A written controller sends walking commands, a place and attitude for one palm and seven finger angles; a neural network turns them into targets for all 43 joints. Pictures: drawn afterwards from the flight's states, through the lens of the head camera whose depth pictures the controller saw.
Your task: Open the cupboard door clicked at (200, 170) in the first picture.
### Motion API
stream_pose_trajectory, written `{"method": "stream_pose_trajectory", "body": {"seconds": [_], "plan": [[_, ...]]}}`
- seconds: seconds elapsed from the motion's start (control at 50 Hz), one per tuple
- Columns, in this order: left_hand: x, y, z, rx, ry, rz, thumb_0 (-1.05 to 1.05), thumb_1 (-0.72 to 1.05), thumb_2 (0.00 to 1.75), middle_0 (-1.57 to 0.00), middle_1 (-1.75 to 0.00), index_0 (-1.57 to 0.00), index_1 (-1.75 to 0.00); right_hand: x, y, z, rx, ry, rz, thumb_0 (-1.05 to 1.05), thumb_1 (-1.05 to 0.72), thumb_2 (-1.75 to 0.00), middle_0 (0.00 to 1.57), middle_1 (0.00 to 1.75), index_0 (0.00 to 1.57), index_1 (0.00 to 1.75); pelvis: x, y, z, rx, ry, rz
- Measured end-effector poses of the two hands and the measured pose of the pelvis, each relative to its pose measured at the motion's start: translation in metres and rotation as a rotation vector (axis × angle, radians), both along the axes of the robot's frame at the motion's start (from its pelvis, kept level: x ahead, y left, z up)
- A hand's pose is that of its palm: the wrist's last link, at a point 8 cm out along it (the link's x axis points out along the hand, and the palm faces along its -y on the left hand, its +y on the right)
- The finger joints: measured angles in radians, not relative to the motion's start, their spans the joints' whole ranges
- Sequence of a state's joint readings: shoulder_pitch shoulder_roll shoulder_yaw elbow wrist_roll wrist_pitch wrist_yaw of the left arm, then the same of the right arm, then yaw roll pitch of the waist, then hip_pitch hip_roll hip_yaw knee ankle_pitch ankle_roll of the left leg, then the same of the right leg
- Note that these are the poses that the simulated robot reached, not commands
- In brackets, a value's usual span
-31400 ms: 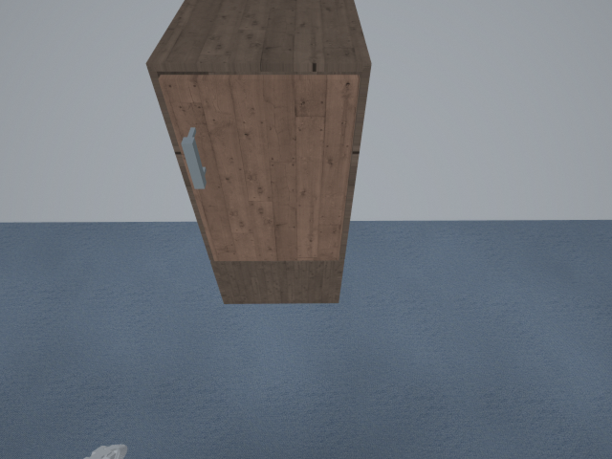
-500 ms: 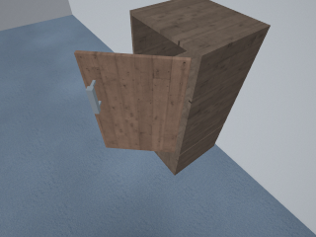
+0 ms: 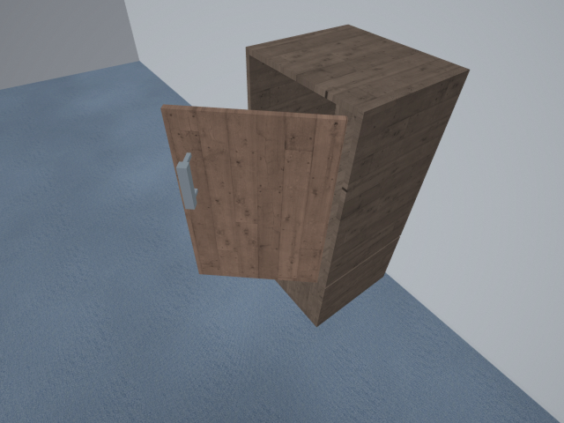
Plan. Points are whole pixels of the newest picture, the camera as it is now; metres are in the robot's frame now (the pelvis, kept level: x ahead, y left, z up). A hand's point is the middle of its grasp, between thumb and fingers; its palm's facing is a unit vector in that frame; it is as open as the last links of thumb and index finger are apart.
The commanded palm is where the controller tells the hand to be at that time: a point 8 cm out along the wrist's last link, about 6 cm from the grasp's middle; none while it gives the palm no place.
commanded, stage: look again from close up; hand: left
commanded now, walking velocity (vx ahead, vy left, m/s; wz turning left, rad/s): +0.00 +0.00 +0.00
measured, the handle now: (189, 180) +0.64 +0.26 -0.04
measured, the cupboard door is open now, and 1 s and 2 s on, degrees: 49 49 49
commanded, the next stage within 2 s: shuffle to correct the standing spot in 0.04 s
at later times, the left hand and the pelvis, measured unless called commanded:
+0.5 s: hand out of the picture -0.05 +0.19 -0.19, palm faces +0.05 -0.99 -0.13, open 7.4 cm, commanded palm none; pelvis +0.01 +0.04 -0.01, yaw +0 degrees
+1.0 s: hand out of the picture +0.11 +0.25 -0.18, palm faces +0.06 -0.98 -0.17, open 7.3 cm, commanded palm none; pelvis +0.09 +0.07 +0.00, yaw +0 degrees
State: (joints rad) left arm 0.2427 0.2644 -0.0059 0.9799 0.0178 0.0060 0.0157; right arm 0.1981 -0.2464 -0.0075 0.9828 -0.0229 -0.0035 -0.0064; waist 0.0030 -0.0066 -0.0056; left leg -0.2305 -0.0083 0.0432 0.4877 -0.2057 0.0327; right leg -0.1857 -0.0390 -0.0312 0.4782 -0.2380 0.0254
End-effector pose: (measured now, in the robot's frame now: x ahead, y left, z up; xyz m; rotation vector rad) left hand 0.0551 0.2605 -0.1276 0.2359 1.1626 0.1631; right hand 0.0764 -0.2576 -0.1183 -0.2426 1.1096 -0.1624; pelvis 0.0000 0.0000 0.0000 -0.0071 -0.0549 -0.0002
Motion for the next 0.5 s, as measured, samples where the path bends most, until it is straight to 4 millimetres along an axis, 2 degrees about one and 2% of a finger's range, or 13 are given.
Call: {"method": "stream_pose_trajectory", "body": {"seconds": [0.12,0.26,0.36,0.44,0.5], "plan": [[-0.035,-0.007,-0.009,-0.028,0.091,0.017,0.01,0.91,0.9,-0.2,-0.3,-0.2,-0.3,-0.04,0.011,-0.008,0.022,0.105,-0.03,0.01,-0.91,-0.9,0.2,0.29,0.2,0.3,-0.007,0.004,0.002,0.0,0.006,0.001],[-0.081,-0.024,-0.018,-0.081,0.211,0.054,0.01,0.91,0.9,-0.2,-0.3,-0.2,-0.3,-0.089,0.029,-0.017,0.059,0.246,-0.073,0.01,-0.91,-0.9,0.2,0.29,0.2,0.3,-0.009,0.007,0.002,-0.004,0.012,0.005],[-0.106,-0.032,-0.023,-0.119,0.272,0.104,0.01,0.91,0.9,-0.2,-0.3,-0.2,-0.3,-0.112,0.042,-0.021,0.069,0.321,-0.095,0.01,-0.91,-0.9,0.2,0.29,0.2,0.3,-0.005,0.014,-0.001,-0.011,0.015,0.006],[-0.115,-0.027,-0.032,-0.142,0.317,0.132,0.01,0.91,0.9,-0.2,-0.3,-0.2,-0.3,-0.12,0.055,-0.024,0.062,0.339,-0.12,0.01,-0.91,-0.9,0.2,0.29,0.2,0.3,0.002,0.026,-0.008,-0.014,0.008,0.009],[-0.107,-0.018,-0.034,-0.145,0.335,0.118,0.01,0.91,0.9,-0.2,-0.3,-0.2,-0.3,-0.123,0.067,-0.024,0.063,0.331,-0.149,0.01,-0.91,-0.9,0.2,0.29,0.2,0.3,0.009,0.036,-0.009,-0.013,0.009,-0.009]]}}
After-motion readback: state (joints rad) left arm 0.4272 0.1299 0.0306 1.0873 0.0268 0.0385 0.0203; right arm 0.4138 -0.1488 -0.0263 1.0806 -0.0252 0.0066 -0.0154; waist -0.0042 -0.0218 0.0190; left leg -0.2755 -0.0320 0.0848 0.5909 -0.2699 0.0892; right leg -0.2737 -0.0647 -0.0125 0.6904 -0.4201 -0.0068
